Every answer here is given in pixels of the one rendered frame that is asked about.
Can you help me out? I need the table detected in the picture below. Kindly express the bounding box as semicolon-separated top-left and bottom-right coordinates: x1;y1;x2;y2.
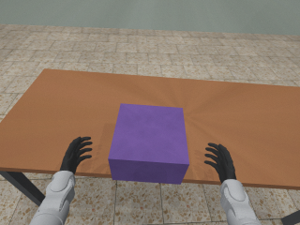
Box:
0;68;300;225

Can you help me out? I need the robot left forearm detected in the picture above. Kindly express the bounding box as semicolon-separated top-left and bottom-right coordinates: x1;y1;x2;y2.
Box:
29;171;76;225

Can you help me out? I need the carton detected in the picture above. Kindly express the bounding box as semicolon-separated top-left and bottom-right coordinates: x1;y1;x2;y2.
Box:
108;103;189;185

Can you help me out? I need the robot right hand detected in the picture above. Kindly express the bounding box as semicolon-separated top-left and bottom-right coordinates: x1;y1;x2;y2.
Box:
204;142;237;184

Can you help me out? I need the robot left hand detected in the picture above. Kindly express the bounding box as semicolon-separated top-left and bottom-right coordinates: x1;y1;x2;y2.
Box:
59;136;93;174

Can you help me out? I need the robot right forearm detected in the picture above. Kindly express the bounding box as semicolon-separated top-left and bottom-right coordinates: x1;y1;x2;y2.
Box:
219;179;262;225

